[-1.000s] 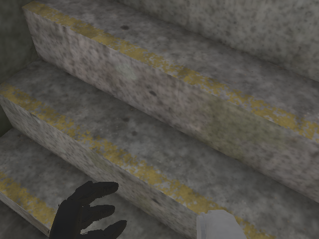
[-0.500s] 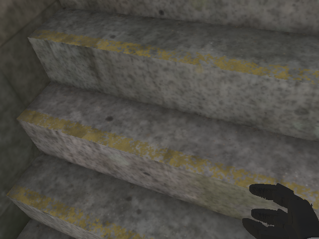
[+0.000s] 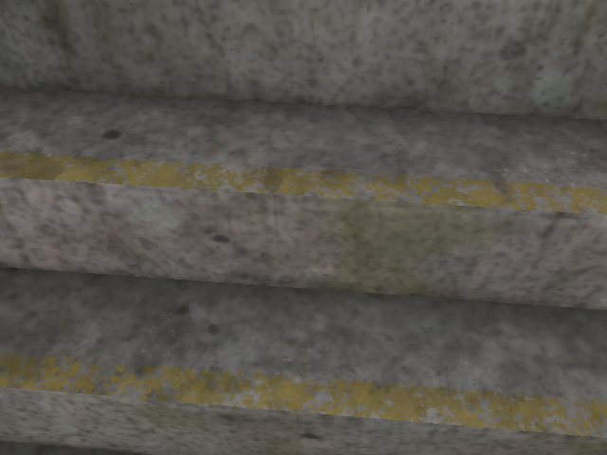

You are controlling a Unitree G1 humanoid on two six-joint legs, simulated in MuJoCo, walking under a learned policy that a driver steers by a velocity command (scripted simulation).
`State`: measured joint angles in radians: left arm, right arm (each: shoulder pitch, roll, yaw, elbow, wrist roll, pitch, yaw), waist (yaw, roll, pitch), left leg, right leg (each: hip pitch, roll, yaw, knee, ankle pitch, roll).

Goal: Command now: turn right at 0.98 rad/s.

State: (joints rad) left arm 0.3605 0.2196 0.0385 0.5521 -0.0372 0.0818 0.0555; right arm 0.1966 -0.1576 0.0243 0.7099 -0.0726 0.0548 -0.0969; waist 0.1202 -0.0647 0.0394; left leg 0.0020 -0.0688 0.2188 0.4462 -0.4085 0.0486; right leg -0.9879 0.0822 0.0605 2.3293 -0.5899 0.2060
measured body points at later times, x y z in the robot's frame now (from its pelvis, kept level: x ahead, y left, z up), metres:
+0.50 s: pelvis -0.07 -0.01 +0.00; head -0.04 -0.02 +0.45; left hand +0.18 +0.17 -0.08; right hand +0.00 -0.32 -0.09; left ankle -0.07 +0.14 -0.64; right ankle -0.08 -0.10 -0.72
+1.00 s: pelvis -0.11 -0.01 +0.01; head -0.05 -0.01 +0.46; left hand +0.14 +0.20 -0.06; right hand +0.03 -0.31 -0.07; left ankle -0.06 +0.11 -0.72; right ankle -0.13 -0.12 -0.71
